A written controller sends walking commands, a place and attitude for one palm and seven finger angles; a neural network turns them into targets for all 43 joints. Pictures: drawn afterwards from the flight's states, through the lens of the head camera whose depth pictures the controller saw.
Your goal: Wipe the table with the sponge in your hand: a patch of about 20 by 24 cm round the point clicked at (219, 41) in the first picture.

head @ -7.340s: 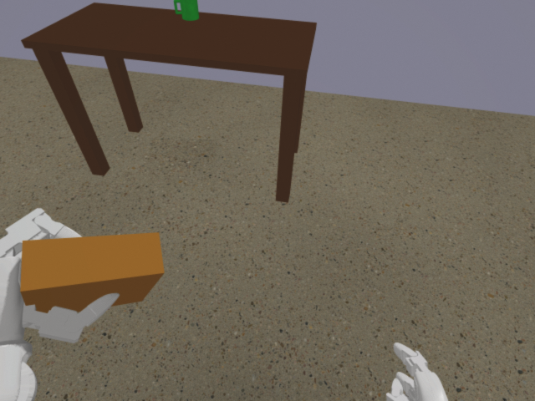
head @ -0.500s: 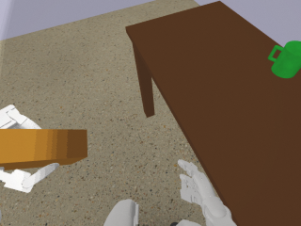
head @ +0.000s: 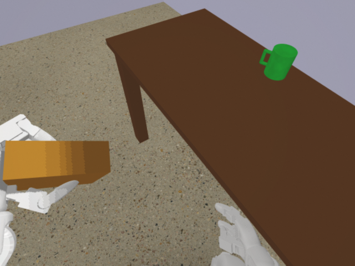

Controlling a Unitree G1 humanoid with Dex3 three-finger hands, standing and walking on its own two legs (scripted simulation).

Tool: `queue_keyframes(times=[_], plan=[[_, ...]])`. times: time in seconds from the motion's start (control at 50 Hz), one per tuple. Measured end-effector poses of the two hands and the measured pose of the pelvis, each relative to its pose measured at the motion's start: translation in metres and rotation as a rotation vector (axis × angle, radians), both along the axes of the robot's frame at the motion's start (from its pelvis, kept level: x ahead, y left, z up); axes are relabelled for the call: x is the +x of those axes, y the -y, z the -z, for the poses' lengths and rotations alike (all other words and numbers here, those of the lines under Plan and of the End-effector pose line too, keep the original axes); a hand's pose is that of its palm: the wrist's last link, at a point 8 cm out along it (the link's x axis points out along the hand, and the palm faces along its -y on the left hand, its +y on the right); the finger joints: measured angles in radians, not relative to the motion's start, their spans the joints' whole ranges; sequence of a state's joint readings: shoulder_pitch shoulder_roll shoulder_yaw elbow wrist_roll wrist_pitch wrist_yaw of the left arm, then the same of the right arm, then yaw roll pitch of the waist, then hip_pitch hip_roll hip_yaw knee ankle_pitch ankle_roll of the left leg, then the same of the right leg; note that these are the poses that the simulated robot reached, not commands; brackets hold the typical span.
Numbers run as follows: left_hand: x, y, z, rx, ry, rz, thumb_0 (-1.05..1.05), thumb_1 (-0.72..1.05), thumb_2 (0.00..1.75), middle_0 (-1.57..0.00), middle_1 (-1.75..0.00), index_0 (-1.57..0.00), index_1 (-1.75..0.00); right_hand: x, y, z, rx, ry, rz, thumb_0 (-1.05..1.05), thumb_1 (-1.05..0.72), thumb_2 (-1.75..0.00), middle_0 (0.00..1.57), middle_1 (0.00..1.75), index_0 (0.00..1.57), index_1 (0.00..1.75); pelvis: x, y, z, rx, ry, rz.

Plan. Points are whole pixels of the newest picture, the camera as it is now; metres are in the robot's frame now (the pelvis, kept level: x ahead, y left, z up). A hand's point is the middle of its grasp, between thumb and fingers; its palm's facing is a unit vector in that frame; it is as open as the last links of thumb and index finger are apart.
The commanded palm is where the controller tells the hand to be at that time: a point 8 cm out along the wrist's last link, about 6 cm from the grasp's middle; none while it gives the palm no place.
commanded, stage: turn to face it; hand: left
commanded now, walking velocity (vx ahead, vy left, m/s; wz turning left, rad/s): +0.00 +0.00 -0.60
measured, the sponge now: (73, 166) +0.22 +0.22 +0.15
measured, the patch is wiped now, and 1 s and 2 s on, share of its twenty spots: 0.00 0.00 0.00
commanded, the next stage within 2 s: come to a stop and stand still in 1.96 s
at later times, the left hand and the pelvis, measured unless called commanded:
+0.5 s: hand (101, 173) +0.21 +0.16 +0.18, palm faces +0.18 -0.83 -0.53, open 9.2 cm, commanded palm +0.18 +0.20 +0.17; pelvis -0.05 -0.02 -0.01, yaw -17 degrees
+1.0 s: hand (210, 228) +0.16 -0.01 +0.17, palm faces -0.20 -0.79 -0.58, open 9.2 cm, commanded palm +0.14 +0.08 +0.17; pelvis -0.15 -0.05 -0.01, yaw -37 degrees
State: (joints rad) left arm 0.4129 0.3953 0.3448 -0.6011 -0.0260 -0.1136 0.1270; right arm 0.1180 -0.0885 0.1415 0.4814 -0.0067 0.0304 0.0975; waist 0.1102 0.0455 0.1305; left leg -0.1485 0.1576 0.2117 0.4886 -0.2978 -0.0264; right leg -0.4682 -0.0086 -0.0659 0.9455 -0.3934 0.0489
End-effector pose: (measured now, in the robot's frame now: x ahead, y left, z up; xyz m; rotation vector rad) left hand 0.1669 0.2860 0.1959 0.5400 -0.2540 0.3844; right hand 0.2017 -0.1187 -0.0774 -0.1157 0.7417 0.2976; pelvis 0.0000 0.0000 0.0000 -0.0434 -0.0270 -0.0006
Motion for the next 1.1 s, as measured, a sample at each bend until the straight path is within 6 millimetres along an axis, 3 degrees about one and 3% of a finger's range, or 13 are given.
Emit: queue_keyframes(times=[0.16, 0.24, 0.3, 0.36, 0.44, 0.54, 0.62, 0.7, 0.8, 0.94, 1.02, 1.1], plan=[[0.042, 0.055, 0.014, 0.056, -0.087, 0.132, -0.01, -0.42, 1.0, -0.84, -1.35, -0.84, -1.34, -0.043, 0.038, 0.017, 0.064, -0.002, 0.064, 0.02, -0.91, -0.9, 0.19, 0.3, 0.31, 0.3, -0.01, 0.034, 0.011, 0.011, -0.009, 0.103], [0.044, 0.097, 0.018, 0.075, -0.083, 0.23, -0.01, -0.41, 1.0, -0.84, -1.34, -0.84, -1.34, -0.052, 0.048, 0.027, 0.097, 0.025, 0.049, 0.02, -0.91, -0.9, 0.19, 0.3, 0.29, 0.3, -0.024, 0.047, 0.02, 0.019, 0.0, 0.134], [0.037, 0.115, 0.009, 0.083, -0.092, 0.308, -0.01, -0.41, 0.99, -0.84, -1.34, -0.84, -1.34, -0.061, 0.055, 0.028, 0.097, -0.009, 0.082, 0.02, -0.91, -0.9, 0.19, 0.3, 0.31, 0.3, -0.035, 0.047, 0.016, 0.043, 0.003, 0.179], [0.027, 0.117, -0.004, 0.122, -0.088, 0.338, -0.01, -0.41, 0.99, -0.84, -1.34, -0.84, -1.34, -0.074, 0.063, 0.028, 0.079, -0.048, 0.141, 0.02, -0.91, -0.9, 0.19, 0.3, 0.34, 0.3, -0.043, 0.044, 0.011, 0.059, -0.007, 0.218], [0.018, 0.1, -0.011, 0.142, -0.059, 0.311, -0.01, -0.41, 0.99, -0.84, -1.34, -0.84, -1.34, -0.094, 0.076, 0.029, 0.031, -0.085, 0.222, 0.02, -0.91, -0.9, 0.19, 0.3, 0.37, 0.3, -0.051, 0.035, 0.011, 0.07, -0.022, 0.264], [0.015, 0.073, 0.008, 0.037, -0.013, 0.258, -0.01, -0.41, 0.99, -0.84, -1.34, -0.84, -1.34, -0.125, 0.092, 0.029, -0.065, -0.093, 0.321, 0.02, -0.91, -0.9, 0.19, 0.3, 0.39, 0.3, -0.061, 0.018, 0.015, 0.078, 0.001, 0.322], [0.019, 0.073, 0.024, -0.053, -0.025, 0.254, -0.01, -0.41, 0.99, -0.84, -1.34, -0.84, -1.34, -0.154, 0.106, 0.021, -0.097, -0.075, 0.444, 0.02, -0.91, -0.9, 0.19, 0.3, 0.36, 0.3, -0.073, 0.011, 0.011, 0.043, 0.034, 0.359], [0.021, 0.103, 0.026, -0.099, -0.034, 0.359, -0.01, -0.41, 0.99, -0.84, -1.34, -0.84, -1.34, -0.187, 0.122, 0.013, -0.108, -0.056, 0.545, 0.01, -0.91, -0.9, 0.2, 0.3, 0.34, 0.31, -0.086, 0.011, 0.007, 0.017, 0.033, 0.423], [0.018, 0.154, 0.008, -0.021, 0.014, 0.544, -0.01, -0.41, 0.99, -0.84, -1.34, -0.84, -1.34, -0.236, 0.15, 0.011, -0.12, -0.021, 0.669, 0.01, -0.91, -0.9, 0.2, 0.3, 0.33, 0.33, -0.109, 0.022, 0.008, 0.016, 0.005, 0.506], [-0.002, 0.223, 0.003, 0.139, 0.005, 0.673, -0.01, -0.41, 0.99, -0.84, -1.34, -0.84, -1.34, -0.329, 0.205, 0.041, -0.128, -0.063, 0.879, 0.01, -0.9, -0.9, 0.2, 0.3, 0.27, 0.32, -0.145, 0.047, 0.021, 0.046, -0.007, 0.592], [-0.013, 0.244, 0.004, 0.158, -0.085, 0.719, -0.01, -0.41, 0.99, -0.84, -1.34, -0.83, -1.34, -0.389, 0.225, 0.04, -0.161, -0.166, 1.008, 0.01, -0.91, -0.9, 0.2, 0.3, 0.23, 0.31, -0.158, 0.053, 0.011, 0.087, 0.001, 0.652], [-0.023, 0.253, 0.002, 0.164, -0.109, 0.736, -0.01, -0.41, 0.99, -0.84, -1.34, -0.83, -1.34, -0.432, 0.233, 0.032, -0.189, -0.221, 1.095, 0.02, -0.91, -0.9, 0.19, 0.3, 0.21, 0.3, -0.17, 0.059, 0.003, 0.102, 0.009, 0.699]])
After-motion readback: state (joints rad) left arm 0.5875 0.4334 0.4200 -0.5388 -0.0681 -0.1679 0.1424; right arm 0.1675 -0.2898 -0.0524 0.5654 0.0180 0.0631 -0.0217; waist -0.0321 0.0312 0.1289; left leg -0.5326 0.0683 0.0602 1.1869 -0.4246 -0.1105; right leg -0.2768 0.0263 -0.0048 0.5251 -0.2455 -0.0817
